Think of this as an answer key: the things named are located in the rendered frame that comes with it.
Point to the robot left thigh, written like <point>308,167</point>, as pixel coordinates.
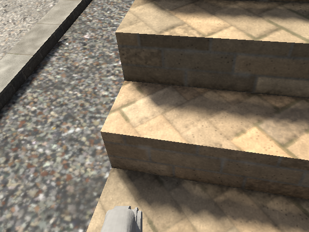
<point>123,219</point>

